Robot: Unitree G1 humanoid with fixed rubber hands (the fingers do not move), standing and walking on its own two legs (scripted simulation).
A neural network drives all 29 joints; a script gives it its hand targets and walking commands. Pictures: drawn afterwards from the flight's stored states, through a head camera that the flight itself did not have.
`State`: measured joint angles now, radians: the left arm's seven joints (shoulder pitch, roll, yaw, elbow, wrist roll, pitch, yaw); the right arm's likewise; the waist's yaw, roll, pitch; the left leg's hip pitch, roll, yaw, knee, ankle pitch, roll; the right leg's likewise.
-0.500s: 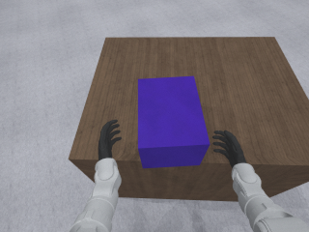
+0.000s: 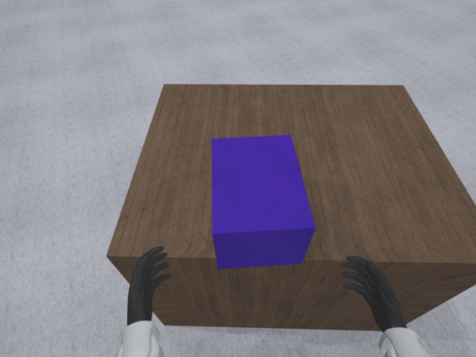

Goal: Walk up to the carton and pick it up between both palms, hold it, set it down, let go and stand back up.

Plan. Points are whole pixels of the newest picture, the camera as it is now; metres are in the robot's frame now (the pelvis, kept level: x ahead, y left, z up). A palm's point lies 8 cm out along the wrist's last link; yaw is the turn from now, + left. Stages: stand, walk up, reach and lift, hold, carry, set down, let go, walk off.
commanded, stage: set down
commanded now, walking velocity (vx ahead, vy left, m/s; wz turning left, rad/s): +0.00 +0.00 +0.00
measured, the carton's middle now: (255, 199) +0.45 +0.02 -0.06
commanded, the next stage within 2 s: let go in 1.66 s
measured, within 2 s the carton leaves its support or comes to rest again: neither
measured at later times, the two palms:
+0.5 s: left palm (146, 304) +0.21 +0.19 -0.03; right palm (390, 325) +0.21 -0.20 -0.05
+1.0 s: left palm (136, 328) +0.18 +0.21 -0.06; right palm (401, 340) +0.19 -0.22 -0.05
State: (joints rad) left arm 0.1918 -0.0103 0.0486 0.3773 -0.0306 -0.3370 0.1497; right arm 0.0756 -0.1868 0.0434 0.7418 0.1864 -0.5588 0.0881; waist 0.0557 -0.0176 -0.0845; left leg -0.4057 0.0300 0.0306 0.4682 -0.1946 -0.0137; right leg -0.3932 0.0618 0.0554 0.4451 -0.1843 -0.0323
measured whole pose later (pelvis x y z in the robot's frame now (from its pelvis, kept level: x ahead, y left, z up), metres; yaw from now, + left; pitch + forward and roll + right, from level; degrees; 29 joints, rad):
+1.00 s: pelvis +0.02 -0.01 +0.00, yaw +0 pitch +5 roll +0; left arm 0.26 0.13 0.01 0.41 -0.07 -0.11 0.12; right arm 0.23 -0.19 0.03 0.65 0.19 -0.34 0.05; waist 0.05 -0.06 -0.04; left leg -0.31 0.03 0.03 0.45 -0.22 -0.02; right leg -0.31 0.06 0.06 0.44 -0.22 -0.03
